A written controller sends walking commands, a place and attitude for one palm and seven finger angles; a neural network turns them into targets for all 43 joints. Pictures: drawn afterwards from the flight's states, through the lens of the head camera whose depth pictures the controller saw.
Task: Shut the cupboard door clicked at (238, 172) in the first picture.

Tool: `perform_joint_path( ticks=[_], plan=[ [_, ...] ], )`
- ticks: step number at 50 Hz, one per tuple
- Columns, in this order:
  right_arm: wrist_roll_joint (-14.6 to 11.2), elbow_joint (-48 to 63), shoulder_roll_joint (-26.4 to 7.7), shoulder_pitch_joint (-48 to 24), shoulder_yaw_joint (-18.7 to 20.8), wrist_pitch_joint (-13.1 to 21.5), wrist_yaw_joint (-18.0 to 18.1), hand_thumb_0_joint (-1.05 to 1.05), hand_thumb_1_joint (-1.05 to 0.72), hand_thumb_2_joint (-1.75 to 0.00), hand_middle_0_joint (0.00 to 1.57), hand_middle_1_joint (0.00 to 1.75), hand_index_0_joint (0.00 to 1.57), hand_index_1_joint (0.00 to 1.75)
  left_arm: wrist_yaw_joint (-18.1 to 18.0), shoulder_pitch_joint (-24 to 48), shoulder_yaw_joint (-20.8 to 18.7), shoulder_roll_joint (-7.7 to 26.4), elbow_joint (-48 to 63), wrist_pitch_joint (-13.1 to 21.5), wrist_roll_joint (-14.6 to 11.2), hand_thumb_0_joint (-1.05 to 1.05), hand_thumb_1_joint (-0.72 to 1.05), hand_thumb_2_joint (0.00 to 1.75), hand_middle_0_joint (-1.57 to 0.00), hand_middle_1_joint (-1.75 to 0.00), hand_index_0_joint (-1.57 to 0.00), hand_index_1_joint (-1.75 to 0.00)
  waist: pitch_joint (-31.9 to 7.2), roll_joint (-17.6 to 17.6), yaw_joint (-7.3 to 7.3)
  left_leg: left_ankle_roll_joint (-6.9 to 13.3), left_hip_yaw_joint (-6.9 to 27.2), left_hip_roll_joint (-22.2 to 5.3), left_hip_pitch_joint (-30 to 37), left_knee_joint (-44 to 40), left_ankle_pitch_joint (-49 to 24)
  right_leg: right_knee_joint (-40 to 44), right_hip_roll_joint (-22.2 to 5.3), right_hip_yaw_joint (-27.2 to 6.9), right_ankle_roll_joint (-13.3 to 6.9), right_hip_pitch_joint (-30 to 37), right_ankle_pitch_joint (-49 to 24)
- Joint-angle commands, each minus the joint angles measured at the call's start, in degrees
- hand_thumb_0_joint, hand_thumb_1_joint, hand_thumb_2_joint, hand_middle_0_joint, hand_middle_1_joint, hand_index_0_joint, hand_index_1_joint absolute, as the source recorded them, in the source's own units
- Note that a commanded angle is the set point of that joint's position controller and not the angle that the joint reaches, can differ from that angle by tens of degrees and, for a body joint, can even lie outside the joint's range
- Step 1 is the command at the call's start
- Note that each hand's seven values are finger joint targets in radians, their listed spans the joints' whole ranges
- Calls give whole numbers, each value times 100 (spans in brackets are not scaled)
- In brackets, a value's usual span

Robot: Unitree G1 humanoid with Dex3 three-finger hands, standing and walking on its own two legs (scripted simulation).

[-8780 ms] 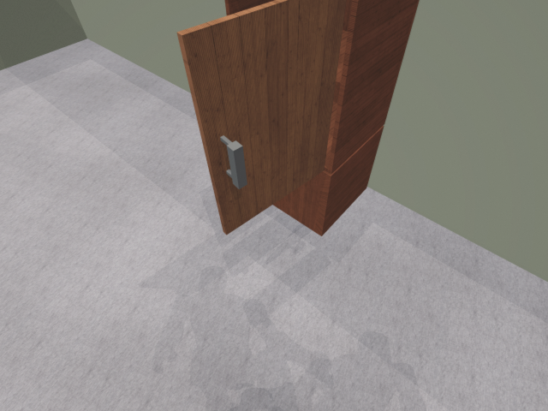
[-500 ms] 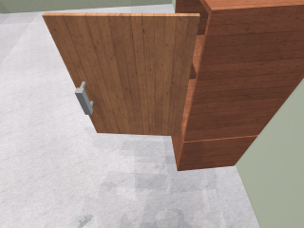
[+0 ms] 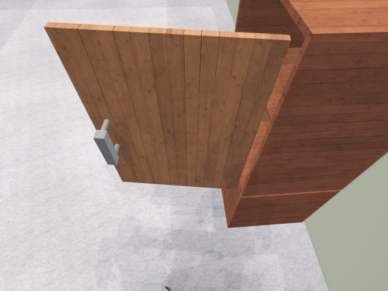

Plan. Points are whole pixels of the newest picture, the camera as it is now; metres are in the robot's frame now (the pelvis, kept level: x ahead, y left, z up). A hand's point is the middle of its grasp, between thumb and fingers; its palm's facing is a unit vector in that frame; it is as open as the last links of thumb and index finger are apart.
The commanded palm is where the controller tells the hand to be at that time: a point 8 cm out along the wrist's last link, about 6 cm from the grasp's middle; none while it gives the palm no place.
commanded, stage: come to a stop and stand still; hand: left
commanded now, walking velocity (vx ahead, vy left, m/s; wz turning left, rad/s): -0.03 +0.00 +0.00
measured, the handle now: (109, 142) +0.46 +0.27 -0.05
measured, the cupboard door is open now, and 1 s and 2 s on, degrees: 81 81 81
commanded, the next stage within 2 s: look again from close up in 0.86 s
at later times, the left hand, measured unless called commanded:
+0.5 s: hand out of the picture +0.03 +0.17 -0.17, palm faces -0.02 -0.98 -0.20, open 7.3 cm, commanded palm none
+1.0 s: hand out of the picture +0.00 +0.19 -0.16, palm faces -0.03 -0.97 -0.22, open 7.4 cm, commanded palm none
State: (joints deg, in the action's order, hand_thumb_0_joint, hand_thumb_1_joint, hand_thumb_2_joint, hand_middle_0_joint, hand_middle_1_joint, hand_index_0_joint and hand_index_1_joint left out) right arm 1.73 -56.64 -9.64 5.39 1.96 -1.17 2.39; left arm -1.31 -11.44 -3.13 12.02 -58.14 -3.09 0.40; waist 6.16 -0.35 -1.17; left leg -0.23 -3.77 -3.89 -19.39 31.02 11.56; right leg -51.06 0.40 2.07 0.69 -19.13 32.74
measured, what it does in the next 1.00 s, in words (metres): steps on the spot: right foot, then left foot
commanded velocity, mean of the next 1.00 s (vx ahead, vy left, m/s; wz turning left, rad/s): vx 0.00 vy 0.00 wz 0.00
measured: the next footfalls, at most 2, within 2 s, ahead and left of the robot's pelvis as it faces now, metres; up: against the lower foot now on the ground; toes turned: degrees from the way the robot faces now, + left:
right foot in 0.08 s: +0.01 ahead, -0.12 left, +0.00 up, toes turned -1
left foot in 0.30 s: +0.01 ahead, +0.09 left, +0.00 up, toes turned +2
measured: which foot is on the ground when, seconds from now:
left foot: down 0.00-0.08, up 0.10-0.28, down 0.30-1.00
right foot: up 0.00-0.06, down 0.08-1.00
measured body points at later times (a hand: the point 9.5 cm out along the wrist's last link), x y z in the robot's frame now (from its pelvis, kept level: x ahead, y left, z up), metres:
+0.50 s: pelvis -0.01 -0.01 +0.00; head +0.01 +0.00 +0.45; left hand +0.03 +0.22 -0.16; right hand +0.02 -0.24 -0.15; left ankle -0.03 +0.09 -0.73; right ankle -0.03 -0.12 -0.73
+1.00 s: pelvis -0.01 +0.01 +0.01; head +0.01 -0.01 +0.46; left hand +0.00 +0.24 -0.14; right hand +0.00 -0.23 -0.15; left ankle -0.03 +0.09 -0.73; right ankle -0.03 -0.12 -0.73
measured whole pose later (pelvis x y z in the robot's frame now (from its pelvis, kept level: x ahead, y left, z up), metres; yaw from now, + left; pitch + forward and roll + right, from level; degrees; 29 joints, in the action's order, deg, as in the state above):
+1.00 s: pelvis -0.01 +0.01 +0.01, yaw -1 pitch -1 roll +1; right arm 0.9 -62.8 -11.0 14.9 -1.3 1.5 1.2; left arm -1.4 -14.8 1.3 10.0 -63.0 0.4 0.8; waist 2.8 -1.0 -0.2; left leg 3.0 -4.7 2.3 -8.2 23.9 14.9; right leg -26.8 -1.8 -0.3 0.9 -10.1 15.7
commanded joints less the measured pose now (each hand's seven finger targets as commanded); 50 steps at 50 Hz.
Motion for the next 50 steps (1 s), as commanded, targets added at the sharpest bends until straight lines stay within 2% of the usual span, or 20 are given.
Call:
perform_joint_path(
  ticks=[1,2,3,4,5,6,8,11,13,15,16,18,19,20,22,26,29,33,35,50],
  plan=[
    [-25,253,-1251,343,356,-50,57,0,-90,-90,20,30,20,30,-2,-812,-127,364,332,90,14,0,90,90,-20,-30,-20,-30,-1166,-636,-3,897,977,-1360,721,-457,-2857,1353,-121,26,-61,673,-1029],
    [-70,315,-1188,241,356,-74,28,0,-90,-90,20,30,20,30,-4,-1039,-151,431,307,111,46,0,90,90,-20,-30,-20,-30,-1175,-296,-142,650,863,-1055,313,-198,-1750,2345,-201,-66,-61,1138,-1966],
    [-134,388,-883,339,321,-109,-27,0,-90,-90,20,30,20,30,-31,-944,-182,809,376,153,127,0,90,90,-20,-30,-20,-30,-940,971,-44,229,434,-328,-249,414,1,3297,-994,-1239,-310,1164,-2567],
    [-152,463,-642,227,274,-170,-112,0,-90,-90,20,30,20,30,-26,-525,-186,1113,482,181,149,0,90,90,-20,-30,-20,-30,-489,1746,30,-115,47,356,-346,1240,1811,3760,-2012,-1984,-890,345,-2757],
    [-136,471,-607,205,269,-221,-175,0,-90,-90,20,30,20,30,8,-297,-130,1192,625,173,155,0,90,90,-20,-30,-20,-30,-533,1086,2,-87,291,437,22,2063,2009,3789,-2044,-1795,-1171,-321,-2249],
    [-116,443,-504,84,265,-272,-145,0,-90,-90,20,30,20,30,-42,-91,-135,950,575,234,144,0,90,90,-20,-30,-20,-30,-450,1150,105,-44,457,405,-153,2404,1964,3670,-1825,-1807,-1184,-278,-2717],
    [-108,269,-553,260,239,-207,-132,0,-90,-90,20,30,20,30,-52,61,-54,734,526,298,120,0,90,90,-20,-30,-20,-30,-253,1250,199,-88,447,302,-422,2502,1717,3239,-1545,-1296,-1163,215,-4202],
    [-150,111,-403,446,151,-91,-115,0,-90,-90,20,30,20,30,-75,-182,-57,775,382,350,104,0,90,90,-20,-30,-20,-30,-622,792,118,-172,173,339,-67,898,1452,2718,-1378,-966,-1101,1181,-5422],
    [-137,-81,-346,751,86,-5,-90,0,-90,-90,20,30,20,30,-72,-233,-37,775,262,363,22,0,90,90,-20,-30,-20,-30,-842,641,193,-154,184,362,741,-616,279,2394,-1198,-918,-780,1227,-5141],
    [-78,-144,-748,773,78,134,-55,0,-90,-90,20,30,20,30,-33,-375,37,488,219,351,-51,0,90,90,-20,-30,-20,-30,-1015,-277,41,239,1028,-561,1342,-868,-1900,2368,-660,-599,-238,822,-3551],
    [-80,-146,-847,702,88,120,-63,0,-90,-90,20,30,20,30,-48,-359,72,382,203,314,-5,0,90,90,-20,-30,-20,-30,-884,-290,-11,377,1119,-820,946,-907,-1658,2569,-496,-452,-146,1045,-2478],
    [-65,-251,-781,551,15,141,-20,0,-90,-90,20,30,20,30,-29,-169,77,413,77,261,-16,0,90,90,-20,-30,-20,-30,-546,-722,-9,323,1041,-558,644,-1046,-1629,2640,-483,-339,-126,1188,-2556],
    [-183,158,-868,197,67,224,-67,0,-90,-90,20,30,20,30,-296,-1049,133,485,-116,386,57,0,90,90,-20,-30,-20,-30,-630,-539,-249,101,414,-429,977,250,-1655,2790,-855,-705,-145,692,-4030],
    [-138,245,-526,697,2,174,-109,0,-90,-90,20,30,20,30,-246,-513,166,720,123,465,41,0,90,90,-20,-30,-20,-30,-823,-428,230,35,430,-41,754,16,-94,2789,-1064,-1092,-430,724,-3366],
    [-77,226,-441,1077,-51,181,-155,0,-90,-90,20,30,20,30,-162,-270,181,727,262,559,36,0,90,90,-20,-30,-20,-30,-976,-399,316,67,428,30,888,-279,-39,2667,-948,-957,-583,770,-3159],
    [-81,266,-598,1090,-106,283,-110,0,-90,-90,20,30,20,30,-93,-370,252,522,189,486,39,0,90,90,-20,-30,-20,-30,-412,-313,148,283,759,-247,587,-723,-791,2535,-508,-515,-385,745,-2566],
    [-78,258,-719,1133,-122,277,-116,0,-90,-90,20,30,20,30,-67,-403,280,446,153,422,31,0,90,90,-20,-30,-20,-30,-90,81,135,317,860,-221,398,-1079,67,2659,-458,-556,-330,626,-1837],
    [-64,147,-785,1136,-138,292,-130,0,-90,-90,20,30,20,30,-45,-478,282,468,97,404,27,0,90,90,-20,-30,-20,-30,-104,-52,95,338,906,-215,383,-1388,541,2662,-460,-534,-308,686,-1772],
    [-72,76,-814,1164,-144,306,-132,0,-90,-90,20,30,20,30,-44,-504,292,462,57,417,25,0,90,90,-20,-30,-20,-30,-178,144,92,346,883,-211,506,-1387,419,2692,-490,-559,-295,692,-1882],
    [-105,-448,-766,1157,-200,356,-84,0,-90,-90,20,30,20,30,-76,-560,306,514,-294,451,12,0,90,90,-20,-30,-20,-30,-401,93,115,294,617,-191,1140,-1193,-870,2781,-625,-627,-252,835,-2706]
  ],
)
